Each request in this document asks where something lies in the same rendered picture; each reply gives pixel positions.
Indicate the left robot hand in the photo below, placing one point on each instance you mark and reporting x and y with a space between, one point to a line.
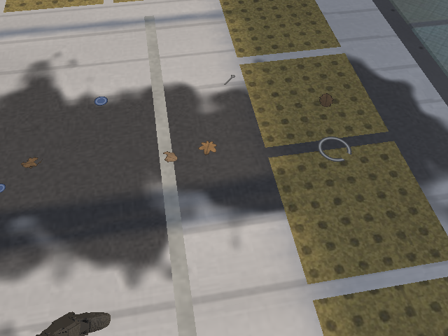
72 324

